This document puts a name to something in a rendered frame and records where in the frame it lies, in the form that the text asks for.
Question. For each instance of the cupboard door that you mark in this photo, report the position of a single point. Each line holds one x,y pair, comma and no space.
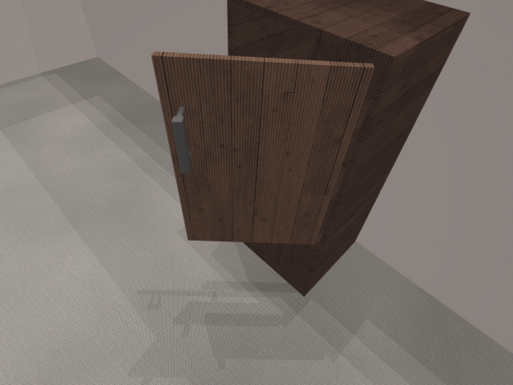
267,139

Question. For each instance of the handle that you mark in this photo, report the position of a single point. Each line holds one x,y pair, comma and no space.
179,132

